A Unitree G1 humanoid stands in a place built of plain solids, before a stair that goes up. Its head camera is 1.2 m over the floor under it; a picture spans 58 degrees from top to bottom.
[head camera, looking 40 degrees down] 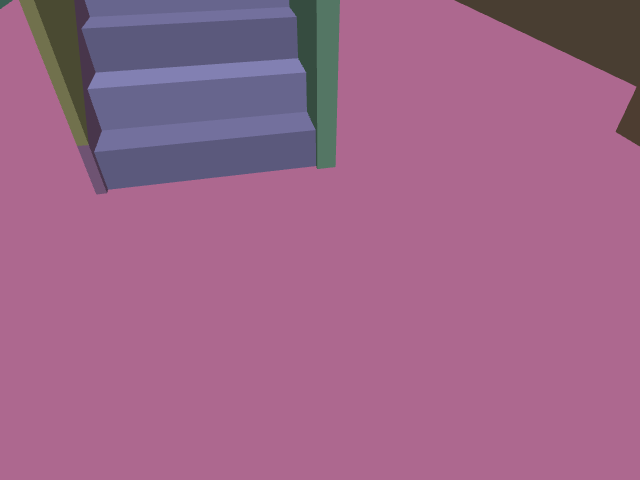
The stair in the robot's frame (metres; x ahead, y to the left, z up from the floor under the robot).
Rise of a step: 0.21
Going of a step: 0.23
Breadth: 1.07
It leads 13 degrees to the left of straight ahead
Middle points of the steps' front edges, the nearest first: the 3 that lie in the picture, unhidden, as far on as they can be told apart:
1.93 0.54 0.21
2.16 0.59 0.42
2.39 0.64 0.63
